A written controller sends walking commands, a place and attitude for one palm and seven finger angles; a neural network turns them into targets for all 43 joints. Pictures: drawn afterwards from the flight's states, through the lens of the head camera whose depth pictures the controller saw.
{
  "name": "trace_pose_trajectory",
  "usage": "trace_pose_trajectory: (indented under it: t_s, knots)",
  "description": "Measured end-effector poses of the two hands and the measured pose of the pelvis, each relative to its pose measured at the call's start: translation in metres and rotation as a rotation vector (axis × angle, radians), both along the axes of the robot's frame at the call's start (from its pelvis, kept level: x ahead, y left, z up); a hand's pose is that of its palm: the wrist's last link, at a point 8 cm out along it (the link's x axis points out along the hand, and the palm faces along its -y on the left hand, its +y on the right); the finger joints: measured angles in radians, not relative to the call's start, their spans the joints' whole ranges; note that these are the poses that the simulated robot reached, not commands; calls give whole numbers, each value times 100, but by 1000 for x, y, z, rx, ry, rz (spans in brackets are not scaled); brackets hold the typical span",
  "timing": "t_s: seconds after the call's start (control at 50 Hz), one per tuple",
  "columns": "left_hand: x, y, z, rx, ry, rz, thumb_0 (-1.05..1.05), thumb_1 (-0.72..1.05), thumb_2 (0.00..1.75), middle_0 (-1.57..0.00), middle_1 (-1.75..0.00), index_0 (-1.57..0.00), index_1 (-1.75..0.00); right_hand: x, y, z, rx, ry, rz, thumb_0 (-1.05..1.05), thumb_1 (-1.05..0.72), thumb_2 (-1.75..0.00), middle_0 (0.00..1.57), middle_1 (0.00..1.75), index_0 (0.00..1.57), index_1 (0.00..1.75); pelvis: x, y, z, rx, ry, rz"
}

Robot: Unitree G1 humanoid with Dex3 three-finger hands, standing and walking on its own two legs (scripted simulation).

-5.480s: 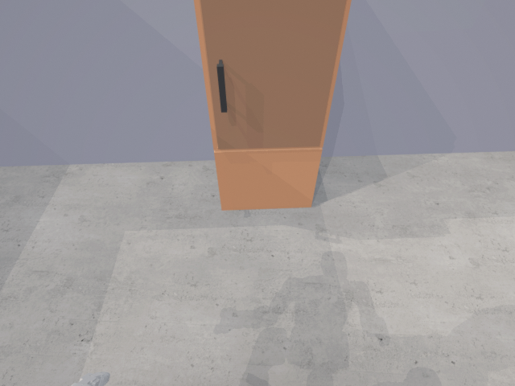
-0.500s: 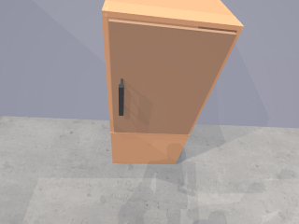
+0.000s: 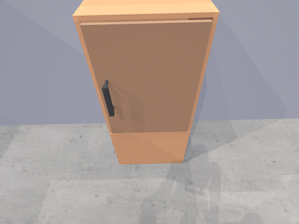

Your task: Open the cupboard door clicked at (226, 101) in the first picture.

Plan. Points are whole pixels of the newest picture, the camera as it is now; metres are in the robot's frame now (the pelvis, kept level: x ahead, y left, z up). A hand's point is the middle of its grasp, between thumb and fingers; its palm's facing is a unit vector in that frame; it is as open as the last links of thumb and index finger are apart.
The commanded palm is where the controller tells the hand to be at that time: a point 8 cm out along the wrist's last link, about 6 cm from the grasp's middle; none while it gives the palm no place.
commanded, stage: come to a stop and stand still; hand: left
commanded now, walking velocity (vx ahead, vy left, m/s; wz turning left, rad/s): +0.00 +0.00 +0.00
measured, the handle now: (109, 98) +0.61 +0.20 -0.06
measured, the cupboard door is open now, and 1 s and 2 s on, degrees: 0 0 0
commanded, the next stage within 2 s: look again from close up in 0.22 s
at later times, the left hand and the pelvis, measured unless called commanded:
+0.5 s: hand out of the picture +0.01 +0.19 -0.18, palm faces +0.06 -0.97 -0.22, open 7.4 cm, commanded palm none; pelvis +0.01 +0.01 -0.01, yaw +2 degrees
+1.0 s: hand out of the picture +0.03 +0.29 -0.16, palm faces +0.00 -0.96 -0.30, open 7.4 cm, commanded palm none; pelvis -0.02 +0.06 +0.00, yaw +0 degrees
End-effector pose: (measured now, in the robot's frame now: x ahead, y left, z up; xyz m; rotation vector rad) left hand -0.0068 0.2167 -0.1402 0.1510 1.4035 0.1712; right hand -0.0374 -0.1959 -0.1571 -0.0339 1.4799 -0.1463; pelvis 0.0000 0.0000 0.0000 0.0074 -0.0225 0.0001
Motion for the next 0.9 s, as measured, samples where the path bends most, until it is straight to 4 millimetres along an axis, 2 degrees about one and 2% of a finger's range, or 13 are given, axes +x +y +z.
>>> trace_pose_trajectory:
  t_s: [0.18, 0.26, 0.34, 0.4, 0.5, 0.6, 0.7, 0.8, 0.9]
  knots:
    - [-25, -35, -7, -75, 71, 44, 1, 92, 90, -20, -30, -20, -30, 33, -24, 5, -51, -39, 38, 0, -91, -90, 20, 29, 20, 30, 6, -9, 0, -4, -1, 3]
    - [-27, -40, -8, -89, 79, 51, 1, 91, 90, -21, -30, -20, -30, 42, -28, 6, -66, -50, 48, 1, -91, -90, 20, 29, 20, 30, 8, -9, 0, -5, -2, 4]
    - [-22, -37, -8, -87, 70, 36, 1, 91, 90, -21, -30, -20, -30, 47, -29, 7, -70, -55, 57, 1, -92, -90, 20, 29, 20, 30, 10, -8, 0, -8, 0, 10]
    - [-13, -21, -8, -60, 29, 21, 1, 91, 90, -21, -30, -20, -30, 55, -32, 7, -85, -97, 71, 1, -92, -90, 20, 29, 20, 30, 9, -3, -3, -14, 12, 22]
    - [10, 20, -5, 13, -60, 20, 1, 91, 90, -21, -30, -20, -30, 75, -33, 8, -120, -169, 83, 1, -91, -90, 20, 29, 20, 30, 12, 9, -7, -15, 7, 31]
    - [38, 59, 0, 67, -156, -4, 1, 91, 90, -21, -30, -20, -30, 96, -29, 16, -151, -255, 97, 1, -91, -90, 20, 29, 20, 30, 10, 23, -8, -13, -11, 21]
    - [58, 88, 9, 97, -229, -39, 1, 91, 90, -20, -30, -20, -30, 109, -21, 25, -166, -326, 114, 1, -91, -90, 20, 29, 20, 30, 1, 37, -7, -14, -25, 11]
    - [64, 105, 15, 104, -265, -62, 1, 91, 90, -20, -30, -20, -30, 109, -14, 32, -173, -353, 135, 1, -91, -90, 20, 29, 20, 30, -9, 48, -5, -13, -30, 9]
    - [54, 114, 17, 102, -247, -76, 1, 91, 90, -20, -30, -20, -30, 97, -10, 35, -176, -339, 142, 1, -91, -90, 20, 29, 20, 30, -18, 57, -3, -9, -27, 6]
